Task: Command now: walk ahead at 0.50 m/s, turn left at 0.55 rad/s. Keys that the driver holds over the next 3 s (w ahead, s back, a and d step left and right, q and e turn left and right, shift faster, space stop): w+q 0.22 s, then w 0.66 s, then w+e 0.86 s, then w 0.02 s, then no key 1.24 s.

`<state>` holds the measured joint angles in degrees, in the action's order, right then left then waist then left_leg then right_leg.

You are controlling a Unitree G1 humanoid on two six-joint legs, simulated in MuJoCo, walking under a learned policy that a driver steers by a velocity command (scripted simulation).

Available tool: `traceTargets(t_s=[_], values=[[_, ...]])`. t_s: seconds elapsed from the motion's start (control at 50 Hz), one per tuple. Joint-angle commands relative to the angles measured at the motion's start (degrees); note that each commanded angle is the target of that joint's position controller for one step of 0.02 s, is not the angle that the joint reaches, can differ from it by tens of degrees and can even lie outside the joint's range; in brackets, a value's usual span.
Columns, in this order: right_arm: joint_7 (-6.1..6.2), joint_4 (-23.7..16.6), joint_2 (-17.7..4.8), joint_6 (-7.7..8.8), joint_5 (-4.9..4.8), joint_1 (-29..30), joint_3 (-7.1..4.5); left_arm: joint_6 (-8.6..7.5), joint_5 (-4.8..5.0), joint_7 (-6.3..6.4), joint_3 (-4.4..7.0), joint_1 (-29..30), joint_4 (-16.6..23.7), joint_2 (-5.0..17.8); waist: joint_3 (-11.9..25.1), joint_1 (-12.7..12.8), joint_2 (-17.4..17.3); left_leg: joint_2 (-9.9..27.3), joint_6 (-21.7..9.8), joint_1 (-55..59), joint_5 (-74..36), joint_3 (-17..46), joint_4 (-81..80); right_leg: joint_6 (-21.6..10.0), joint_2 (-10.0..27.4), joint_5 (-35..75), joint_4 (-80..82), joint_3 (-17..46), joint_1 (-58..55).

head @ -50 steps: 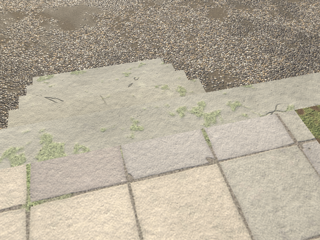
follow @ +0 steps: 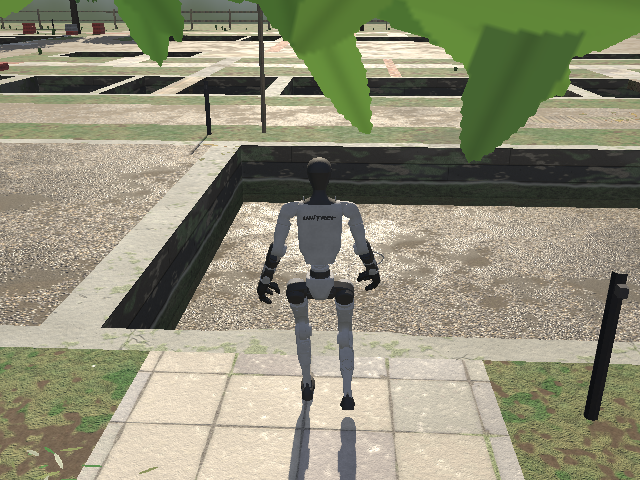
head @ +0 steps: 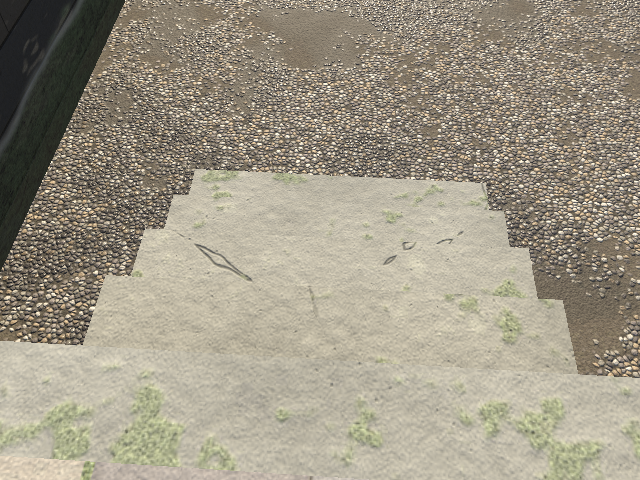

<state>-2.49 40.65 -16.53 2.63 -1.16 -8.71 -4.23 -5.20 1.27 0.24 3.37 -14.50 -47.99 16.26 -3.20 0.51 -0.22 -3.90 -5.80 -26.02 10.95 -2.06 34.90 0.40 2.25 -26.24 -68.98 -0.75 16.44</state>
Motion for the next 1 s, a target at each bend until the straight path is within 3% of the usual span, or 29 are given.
traceTargets(t_s=[0.02, 0.04, 0.1, 0.2, 0.3, 0.34, 0.36, 0.38, 0.4, 0.42, 0.44, 0.46, 0.48, 0.5, 0.54, 0.58, 0.66, 0.72, 0.76, 0.78, 0.84, 0.86, 0.88, 0.9, 0.92, 0.94, 0.96, 0.98, 1.0], values=[[0.72, -2.6, -6.1, 0.80, 0.41, -6.5, -1.77, -3.08, -0.92, 0.22, 1.66, 4.5, 7.1, 7.5, 8.2, -2.2, 0.4, 16.2, -12.0, 25.7, -9.3, 26.3, -17.9, -1.1, 3.9, 4.7, -1.1, 5.6, 24.9], [1.03, -3.8, -5.6, 0.72, 1.20, -4.8, -1.45, -2.30, -1.27, 0.17, 1.90, 3.3, 6.9, 7.6, 7.1, -0.5, -1.2, 14.9, -11.9, 20.8, -13.1, 24.3, -19.1, -0.7, 4.6, 6.3, 0.5, 5.8, 21.4], [1.92, -4.3, -7.2, 0.97, 0.94, -5.1, -2.04, -0.49, -2.02, 0.43, 1.69, 2.9, 7.6, 5.6, 5.9, 0.8, -1.2, 12.8, -12.3, 13.9, -18.9, 20.0, -21.1, 2.0, 4.2, 9.9, 8.0, 4.2, 19.0], [3.37, -3.2, -8.1, 0.24, 0.00, -9.3, -2.44, -0.40, -1.99, -0.02, 0.32, 13.0, 10.6, 2.8, 4.0, -2.9, -4.0, 8.3, -8.1, 10.7, -14.8, 15.5, -19.2, 3.5, 0.3, 27.9, 29.4, 3.1, 15.8], [3.59, -1.2, -7.0, -0.44, -0.21, -13.9, -2.04, -1.51, -1.13, -1.73, 0.72, 16.2, 11.8, 4.5, 3.9, -4.7, -5.4, 11.9, -6.7, 16.3, -7.6, 20.8, -14.4, 1.1, -1.2, 29.6, 38.3, 3.7, 12.4], [3.59, -0.8, -7.3, -0.76, 0.01, -14.0, -2.15, -2.04, -1.14, -2.02, 1.27, 14.1, 11.8, 5.6, 3.3, -3.4, -7.1, 13.1, -6.0, 19.1, -10.0, 23.0, -11.4, -0.9, -1.5, 24.3, 39.7, 3.0, 10.6], [3.60, -1.0, -7.1, -0.90, -0.06, -13.1, -2.09, -2.35, -1.38, -2.01, 1.79, 10.6, 11.0, 6.2, 4.3, -1.3, -7.4, 12.1, -5.1, 19.3, -14.1, 22.8, -8.5, -2.5, -2.3, 24.1, 42.0, 1.8, 6.0], [3.50, -1.5, -5.5, -0.81, -0.01, -12.5, -1.50, -2.73, -1.93, -1.87, 2.62, 5.0, 9.7, 7.9, 8.1, 1.4, -6.4, 9.3, -3.4, 18.3, -18.5, 20.7, -1.1, -4.8, -0.6, 25.6, 41.9, 3.2, -2.8], [3.57, -2.5, -3.0, -0.64, 0.78, -14.0, -0.46, -2.95, -2.68, -1.82, 3.61, -3.7, 8.9, 11.5, 15.9, 4.0, 0.9, 4.8, -0.7, 9.7, -8.8, 16.1, 15.7, -9.3, 8.9, 28.2, 39.9, 13.6, -18.0], [3.50, -2.0, 0.0, -0.03, -0.97, -23.3, 0.39, -2.02, -1.99, -2.36, 4.84, -10.3, 5.4, 14.9, 22.7, 1.8, 19.6, -3.0, 3.5, -9.4, 20.7, 10.5, 34.8, -19.2, 19.9, 12.2, 46.7, 39.8, -34.1], [3.42, -1.3, -5.3, 0.27, -1.32, -20.8, -0.37, -1.57, 0.17, -2.58, 3.49, -10.1, 5.8, 9.7, 18.0, 3.5, 13.5, 0.2, 3.6, -18.2, 22.7, 13.4, 41.0, -18.1, 20.2, -6.7, 51.9, 46.8, -32.5], [3.43, -2.7, -7.6, 0.23, -1.29, -12.3, -1.08, -1.12, 0.00, -2.20, 2.60, -6.7, 6.4, 6.8, 9.1, 4.9, 7.4, 2.4, 3.3, -21.4, 17.5, 12.1, 42.4, -15.5, 18.1, -8.1, 52.9, 39.0, -25.0], [3.56, -3.8, -6.9, 0.26, -0.50, -8.3, -0.82, -0.67, -0.89, -2.02, 1.96, -3.7, 6.8, 6.0, 5.1, 3.7, 3.4, 4.5, 3.3, -20.1, 13.1, 10.1, 40.4, -14.2, 15.6, -2.6, 53.6, 32.5, -17.6], [3.47, -4.2, -6.1, 0.50, 0.32, -7.0, -0.87, -0.45, -1.47, -1.89, 1.58, -1.9, 6.7, 5.0, 2.5, 2.3, 3.0, 6.4, 3.4, -18.7, 9.9, 9.5, 36.4, -13.8, 13.3, 2.2, 54.7, 28.1, -12.5], [3.21, -3.4, -4.8, 0.40, 0.14, -9.5, -0.89, -0.62, -2.19, -1.61, 1.00, -0.5, 6.6, 3.6, 3.1, -0.2, 6.6, 8.8, 4.0, -13.3, 7.0, 8.4, 31.2, -13.2, 9.9, 10.3, 56.3, 21.9, -7.8], [3.31, -3.2, -3.6, 0.18, 0.42, -9.5, -0.56, -0.73, -1.73, -1.38, 1.22, -1.5, 5.6, 4.4, 3.5, -0.5, 6.5, 9.5, 4.9, -12.7, 6.1, 7.0, 26.3, -14.1, 9.5, 17.2, 57.2, 18.6, -7.0], [3.06, -5.2, -1.0, 0.80, 0.93, -1.9, 0.85, 0.24, -1.14, -0.58, 2.20, -3.9, 3.7, 7.8, 2.9, 1.7, 4.4, 9.9, 5.8, -12.0, -5.0, 5.3, 10.7, -13.5, 9.2, 28.4, 57.5, 12.0, -7.6], [2.15, -6.4, -0.9, 1.29, 0.81, 3.2, 1.02, 0.89, -0.39, -0.44, 2.01, -5.8, 2.4, 8.4, 2.3, 3.5, 4.4, 7.9, 5.6, -7.1, -13.9, 3.3, 2.7, -12.2, 7.5, 30.4, 56.5, 8.2, -6.0], [1.60, -7.5, -1.0, 1.54, 0.35, 5.5, 1.05, 1.43, -0.06, -0.36, 1.78, -7.9, 0.9, 8.3, 1.5, 4.2, 4.6, 7.1, 4.9, -6.3, -13.8, 2.8, 0.2, -12.1, 8.6, 30.8, 55.6, 8.1, -7.7], [1.23, -7.8, -0.9, 1.81, 0.16, 5.7, 1.09, 1.79, -0.40, -0.58, 1.71, -8.8, 0.3, 8.0, 2.2, 4.0, 5.0, 6.8, 4.3, -4.9, -12.6, 2.8, 1.3, -12.3, 9.7, 31.9, 54.3, 8.5, -8.5], [0.84, -7.6, -3.0, 1.86, 0.31, 2.6, 0.02, 2.74, -0.04, -0.31, 1.98, -8.0, -0.2, 9.3, 2.5, 1.1, 5.7, 5.1, 2.8, 1.3, -6.3, 1.2, -1.1, -11.0, 10.2, 35.5, 50.4, 8.2, -10.5], [0.92, -5.9, -4.3, 1.98, 0.72, -2.7, -0.87, 3.10, 0.12, 0.07, 1.97, -6.5, -0.1, 9.8, 3.8, -2.0, 5.4, 4.0, 1.6, 7.7, -7.2, 0.4, -3.9, -9.6, 9.0, 40.7, 45.3, 7.1, -9.8], [1.25, -3.6, -7.2, 1.99, 1.00, -11.2, -2.33, 3.30, 0.19, 0.61, 1.44, -6.1, 0.1, 8.5, 8.5, -5.8, 3.3, 6.1, -0.8, 18.3, -10.8, 2.6, -5.1, -7.5, 5.7, 41.1, 33.7, 4.3, -7.2], [1.44, -3.4, -12.0, 1.75, 1.58, -17.5, -3.35, 2.83, -1.51, 0.64, 0.05, -11.0, 1.2, 4.0, 16.9, -5.7, -8.1, 19.4, -7.0, 34.7, -12.7, 18.8, -4.9, -4.4, 0.4, 19.6, 12.6, 1.8, 5.7], [0.45, -2.8, -11.1, 1.37, 0.36, -19.3, -2.82, 2.04, -0.66, 0.09, -0.99, -16.1, 0.7, 0.6, 21.4, -4.5, -18.1, 25.9, -13.5, 42.0, 0.5, 37.9, -12.8, -3.2, -5.9, -7.8, -1.1, 5.8, 20.6], [-0.15, -1.9, -7.0, 1.40, -0.26, -19.0, -1.89, 1.93, 1.25, -0.16, 1.08, -11.5, 0.9, 7.1, 14.8, -5.6, -11.3, 25.0, -11.8, 35.8, 11.8, 36.7, -16.1, -4.2, -3.4, -5.6, -6.1, 9.5, 26.7], [-0.42, -2.3, -5.2, 1.59, 0.21, -14.9, -1.15, 2.36, 2.02, 0.06, 2.08, -7.0, 2.3, 9.2, 8.2, -4.8, -7.8, 23.4, -9.9, 27.8, 11.6, 29.7, -17.8, -4.5, -1.4, -0.3, -6.8, 8.9, 27.1], [-0.54, -2.5, -3.4, 1.81, 0.75, -11.1, -0.53, 3.00, 1.59, 0.42, 2.40, -5.8, 2.4, 8.8, 5.2, -3.1, -4.9, 21.4, -8.7, 21.5, 9.5, 24.5, -20.0, -3.9, 0.4, 4.2, -5.0, 8.9, 25.0], [-0.51, -2.5, -2.5, 2.21, 1.04, -8.1, -0.34, 3.64, 0.95, 0.65, 2.70, -6.4, 2.5, 7.8, 3.3, -1.3, -5.8, 19.9, -7.8, 17.3, 7.4, 20.5, -21.6, -3.4, 2.0, 7.9, -2.1, 9.8, 23.0]])
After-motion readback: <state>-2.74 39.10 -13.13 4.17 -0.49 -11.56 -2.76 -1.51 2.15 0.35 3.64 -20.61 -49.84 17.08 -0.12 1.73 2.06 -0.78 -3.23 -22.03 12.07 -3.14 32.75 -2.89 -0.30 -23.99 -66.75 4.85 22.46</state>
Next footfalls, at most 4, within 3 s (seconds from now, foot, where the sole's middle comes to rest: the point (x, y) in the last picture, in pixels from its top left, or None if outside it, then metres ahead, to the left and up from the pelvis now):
0.38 right None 0.41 -0.11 -0.76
0.88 left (251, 408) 0.58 0.18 -0.76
1.50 right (352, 326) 0.87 -0.05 -0.93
2.00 left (288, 270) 1.16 0.14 -1.10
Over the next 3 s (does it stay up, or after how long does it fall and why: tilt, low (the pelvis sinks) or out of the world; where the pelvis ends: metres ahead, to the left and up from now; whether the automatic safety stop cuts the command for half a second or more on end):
stays up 1.08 -0.02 -0.34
